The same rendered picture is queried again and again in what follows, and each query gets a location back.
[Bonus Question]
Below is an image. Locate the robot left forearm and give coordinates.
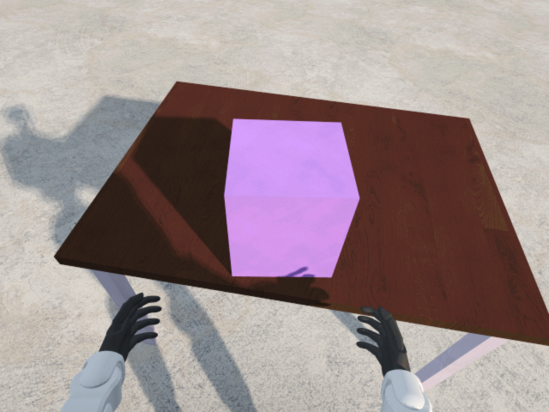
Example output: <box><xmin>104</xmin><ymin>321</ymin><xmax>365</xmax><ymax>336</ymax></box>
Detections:
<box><xmin>59</xmin><ymin>351</ymin><xmax>125</xmax><ymax>412</ymax></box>

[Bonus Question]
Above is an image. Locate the right robot hand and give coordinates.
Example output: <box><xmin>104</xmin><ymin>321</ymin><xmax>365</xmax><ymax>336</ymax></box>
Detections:
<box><xmin>356</xmin><ymin>306</ymin><xmax>411</xmax><ymax>377</ymax></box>

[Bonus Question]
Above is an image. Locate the left robot hand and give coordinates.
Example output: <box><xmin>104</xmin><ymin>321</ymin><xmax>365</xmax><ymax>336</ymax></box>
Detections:
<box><xmin>99</xmin><ymin>293</ymin><xmax>162</xmax><ymax>362</ymax></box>

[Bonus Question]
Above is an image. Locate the robot right forearm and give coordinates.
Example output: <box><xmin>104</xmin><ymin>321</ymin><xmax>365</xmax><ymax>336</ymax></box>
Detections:
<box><xmin>380</xmin><ymin>369</ymin><xmax>432</xmax><ymax>412</ymax></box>

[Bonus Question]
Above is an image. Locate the table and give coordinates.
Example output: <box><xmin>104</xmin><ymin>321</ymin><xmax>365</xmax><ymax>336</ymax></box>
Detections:
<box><xmin>54</xmin><ymin>82</ymin><xmax>549</xmax><ymax>392</ymax></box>

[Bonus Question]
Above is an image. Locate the carton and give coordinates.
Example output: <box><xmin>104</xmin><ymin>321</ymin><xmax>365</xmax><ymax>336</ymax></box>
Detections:
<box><xmin>224</xmin><ymin>119</ymin><xmax>359</xmax><ymax>277</ymax></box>

